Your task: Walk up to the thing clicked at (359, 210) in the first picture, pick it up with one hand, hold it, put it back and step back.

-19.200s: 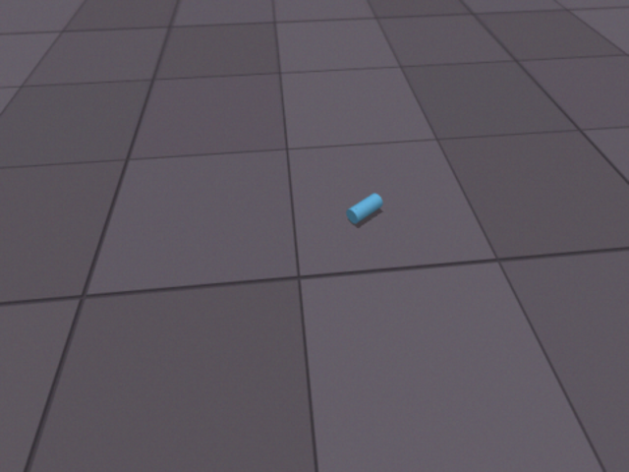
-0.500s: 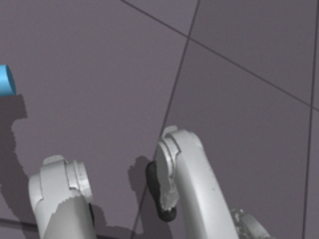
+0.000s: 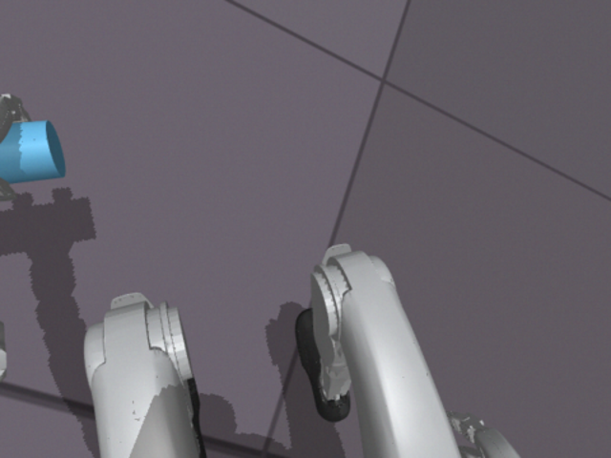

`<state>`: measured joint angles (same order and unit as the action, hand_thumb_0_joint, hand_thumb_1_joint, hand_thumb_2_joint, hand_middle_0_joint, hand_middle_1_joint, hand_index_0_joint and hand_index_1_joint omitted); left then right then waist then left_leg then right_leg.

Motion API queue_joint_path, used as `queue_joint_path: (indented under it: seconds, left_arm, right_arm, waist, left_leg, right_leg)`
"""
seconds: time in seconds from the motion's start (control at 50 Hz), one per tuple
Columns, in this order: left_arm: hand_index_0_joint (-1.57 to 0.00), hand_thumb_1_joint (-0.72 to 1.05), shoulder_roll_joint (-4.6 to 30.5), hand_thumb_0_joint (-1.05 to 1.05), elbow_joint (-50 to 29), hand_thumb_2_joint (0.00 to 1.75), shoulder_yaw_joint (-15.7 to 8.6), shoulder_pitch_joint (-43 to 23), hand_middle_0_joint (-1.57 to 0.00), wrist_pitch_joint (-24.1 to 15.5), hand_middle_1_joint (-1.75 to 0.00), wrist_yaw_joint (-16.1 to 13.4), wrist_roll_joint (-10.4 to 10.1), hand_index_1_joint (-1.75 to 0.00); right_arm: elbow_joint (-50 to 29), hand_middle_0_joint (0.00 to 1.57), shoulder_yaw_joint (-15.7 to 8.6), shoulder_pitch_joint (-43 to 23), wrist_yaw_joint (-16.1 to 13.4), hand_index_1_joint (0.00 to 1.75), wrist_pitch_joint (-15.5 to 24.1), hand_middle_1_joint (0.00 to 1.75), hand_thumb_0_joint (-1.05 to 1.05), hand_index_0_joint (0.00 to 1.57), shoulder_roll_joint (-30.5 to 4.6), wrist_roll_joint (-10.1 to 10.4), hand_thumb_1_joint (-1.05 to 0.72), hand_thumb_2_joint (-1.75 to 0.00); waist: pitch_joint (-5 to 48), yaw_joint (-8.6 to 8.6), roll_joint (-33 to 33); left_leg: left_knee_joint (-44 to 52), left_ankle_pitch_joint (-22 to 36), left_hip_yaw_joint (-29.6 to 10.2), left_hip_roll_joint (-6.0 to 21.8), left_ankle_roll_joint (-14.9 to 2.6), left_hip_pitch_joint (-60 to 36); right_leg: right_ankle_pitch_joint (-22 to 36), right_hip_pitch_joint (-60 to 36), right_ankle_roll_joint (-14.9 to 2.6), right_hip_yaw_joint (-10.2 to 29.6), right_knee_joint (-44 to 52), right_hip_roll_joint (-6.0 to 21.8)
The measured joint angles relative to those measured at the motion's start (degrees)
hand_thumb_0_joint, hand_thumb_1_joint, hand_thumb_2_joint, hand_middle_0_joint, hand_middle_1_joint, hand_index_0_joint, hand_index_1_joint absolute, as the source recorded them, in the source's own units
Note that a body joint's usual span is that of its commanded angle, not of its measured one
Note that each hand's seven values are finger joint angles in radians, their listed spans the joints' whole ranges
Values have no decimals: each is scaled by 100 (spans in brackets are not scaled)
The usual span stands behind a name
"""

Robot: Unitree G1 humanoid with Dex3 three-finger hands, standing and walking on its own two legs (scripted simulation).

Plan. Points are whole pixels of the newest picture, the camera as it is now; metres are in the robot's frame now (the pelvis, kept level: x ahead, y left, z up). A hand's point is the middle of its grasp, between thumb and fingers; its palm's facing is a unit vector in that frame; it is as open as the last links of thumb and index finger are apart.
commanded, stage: lift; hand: left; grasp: from above
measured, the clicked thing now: out of the picture +0.50 +0.32 -0.16
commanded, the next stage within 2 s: hold in 1.48 s
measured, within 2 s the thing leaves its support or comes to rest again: neither
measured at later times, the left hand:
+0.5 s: hand out of the picture +0.42 +0.31 +0.01, palm faces -0.46 -0.09 -0.89, open 9.7 cm
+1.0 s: hand out of the picture +0.35 +0.27 +0.21, palm faces -0.44 -0.11 -0.89, open 9.7 cm
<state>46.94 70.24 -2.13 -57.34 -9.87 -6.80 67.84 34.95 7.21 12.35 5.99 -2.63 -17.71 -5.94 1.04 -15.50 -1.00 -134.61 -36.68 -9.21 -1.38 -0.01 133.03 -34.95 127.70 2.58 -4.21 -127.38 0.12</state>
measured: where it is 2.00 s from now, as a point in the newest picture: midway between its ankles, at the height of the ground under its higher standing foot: (258, 410)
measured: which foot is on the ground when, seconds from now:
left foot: down 0.00-1.00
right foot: down 0.00-1.00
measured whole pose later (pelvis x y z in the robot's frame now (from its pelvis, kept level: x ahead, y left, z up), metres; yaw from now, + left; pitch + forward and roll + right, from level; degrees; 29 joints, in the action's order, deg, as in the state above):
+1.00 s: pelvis +0.02 +0.00 +0.28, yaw +7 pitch +20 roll -3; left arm 28.8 41.3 6.9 -21.5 -3.5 -2.3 56.7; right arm 39.6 -0.3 11.7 -3.4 -0.8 -13.5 2.3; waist 8.8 -4.6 -2.5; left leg -79.5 -29.9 -2.5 1.6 0.3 69.8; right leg -27.8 68.6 1.8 -0.5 -76.3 0.3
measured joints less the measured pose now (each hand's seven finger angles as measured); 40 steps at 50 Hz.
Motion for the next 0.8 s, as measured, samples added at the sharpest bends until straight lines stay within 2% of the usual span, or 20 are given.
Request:
queue_joint_path:
  seconds: [0.16, 0.36, 0.62, 0.8]
  left_arm:
    - [-71, 5, -315, 0, -820, 45, -21, 615, -69, -17, -59, 388, -271, -54]
    - [-70, 6, -620, 0, -1644, 45, 180, 1321, -69, -26, -60, 613, -620, -55]
    - [-70, 7, -1141, 0, -2774, 43, 468, 2444, -69, 298, -59, 748, -987, -54]
    - [-71, 7, -1515, 0, -3238, 42, 678, 3235, -70, 543, -56, 677, -1122, -51]
  right_arm:
    - [39, 20, -257, 67, -83, 30, -200, 30, 1, 21, 57, 182, -92, -90]
    - [13, 20, -520, -143, -250, 30, -252, 30, 1, 21, 124, 402, -92, -90]
    - [23, 20, -681, -424, -497, 30, -227, 30, 1, 21, 295, 608, -91, -90]
    - [209, 20, -696, -345, -742, 30, -102, 30, 1, 21, 416, 741, -91, -90]
  waist:
    - [276, 237, -118]
    - [680, 594, -157]
    - [882, 927, -174]
    - [844, 1043, -182]
  left_leg:
    - [419, 13, 144, 8, -38, -308]
    - [1165, -2, 330, 57, -82, -1081]
    - [2556, 86, 461, 155, -47, -2815]
    - [3948, 330, 569, 239, -7, -4494]
  right_leg:
    - [-22, -269, -14, 99, 338, 49]
    - [-30, -953, 25, 230, 991, 79]
    - [104, -2561, 43, 290, 2292, 70]
    - [367, -4147, -20, 333, 3612, 39]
